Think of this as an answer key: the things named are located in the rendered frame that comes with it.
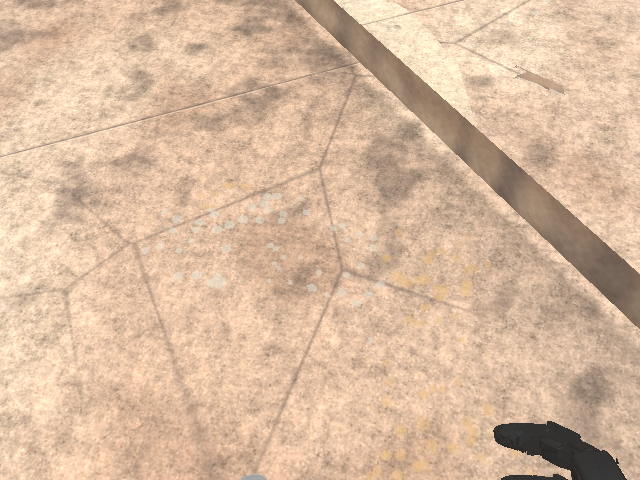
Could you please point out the right robot hand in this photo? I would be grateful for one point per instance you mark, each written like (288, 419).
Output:
(561, 447)

